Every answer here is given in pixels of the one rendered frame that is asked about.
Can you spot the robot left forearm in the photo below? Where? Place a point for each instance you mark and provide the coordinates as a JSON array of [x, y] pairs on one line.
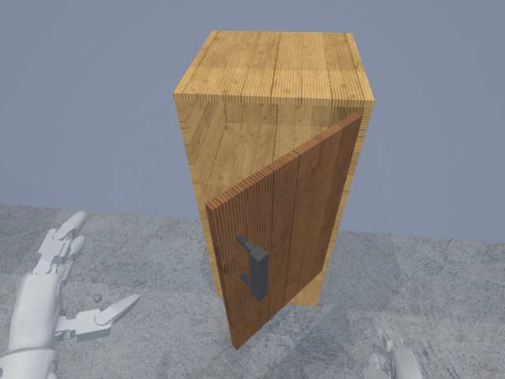
[[30, 363]]

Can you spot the cupboard door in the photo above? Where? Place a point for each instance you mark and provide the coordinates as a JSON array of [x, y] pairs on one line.
[[289, 209]]

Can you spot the robot right hand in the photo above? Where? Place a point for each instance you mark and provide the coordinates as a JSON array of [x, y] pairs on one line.
[[400, 363]]

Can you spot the handle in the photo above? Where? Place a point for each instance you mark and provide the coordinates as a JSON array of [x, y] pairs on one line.
[[258, 268]]

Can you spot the robot left hand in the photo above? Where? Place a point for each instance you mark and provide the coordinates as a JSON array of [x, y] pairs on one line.
[[35, 321]]

